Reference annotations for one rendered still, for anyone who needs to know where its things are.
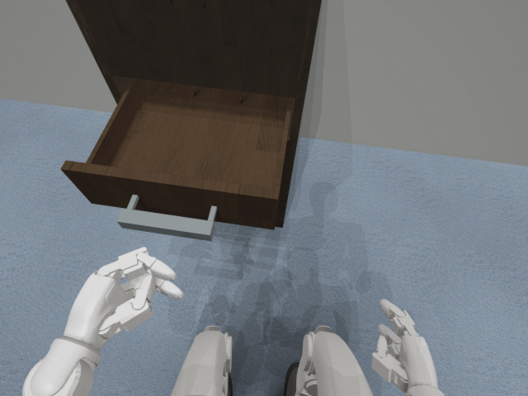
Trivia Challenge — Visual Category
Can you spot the drawer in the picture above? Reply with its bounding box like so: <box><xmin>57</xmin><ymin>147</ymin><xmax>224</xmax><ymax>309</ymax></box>
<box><xmin>61</xmin><ymin>78</ymin><xmax>294</xmax><ymax>230</ymax></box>

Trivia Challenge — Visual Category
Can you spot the robot left forearm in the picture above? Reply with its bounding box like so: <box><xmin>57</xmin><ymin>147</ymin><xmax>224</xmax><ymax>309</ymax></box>
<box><xmin>22</xmin><ymin>337</ymin><xmax>101</xmax><ymax>396</ymax></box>

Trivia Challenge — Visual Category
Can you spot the robot right hand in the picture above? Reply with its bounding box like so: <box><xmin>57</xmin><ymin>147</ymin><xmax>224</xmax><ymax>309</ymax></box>
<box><xmin>371</xmin><ymin>299</ymin><xmax>438</xmax><ymax>396</ymax></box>

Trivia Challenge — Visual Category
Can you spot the cabinet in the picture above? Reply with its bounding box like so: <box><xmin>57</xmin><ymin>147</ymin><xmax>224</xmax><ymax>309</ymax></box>
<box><xmin>66</xmin><ymin>0</ymin><xmax>322</xmax><ymax>228</ymax></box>

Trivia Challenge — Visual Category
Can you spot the left robot thigh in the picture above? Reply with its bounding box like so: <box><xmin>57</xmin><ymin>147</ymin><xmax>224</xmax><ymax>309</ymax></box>
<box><xmin>171</xmin><ymin>331</ymin><xmax>232</xmax><ymax>396</ymax></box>

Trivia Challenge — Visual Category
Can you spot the robot left hand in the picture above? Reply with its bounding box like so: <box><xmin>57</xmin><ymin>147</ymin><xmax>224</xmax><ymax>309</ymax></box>
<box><xmin>64</xmin><ymin>247</ymin><xmax>184</xmax><ymax>351</ymax></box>

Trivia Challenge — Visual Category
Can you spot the right robot shin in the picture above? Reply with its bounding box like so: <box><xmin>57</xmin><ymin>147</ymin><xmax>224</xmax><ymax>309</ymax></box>
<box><xmin>295</xmin><ymin>326</ymin><xmax>332</xmax><ymax>396</ymax></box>

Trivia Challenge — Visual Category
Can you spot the handle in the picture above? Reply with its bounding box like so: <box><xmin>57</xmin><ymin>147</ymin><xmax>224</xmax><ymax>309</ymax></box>
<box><xmin>117</xmin><ymin>195</ymin><xmax>217</xmax><ymax>242</ymax></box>

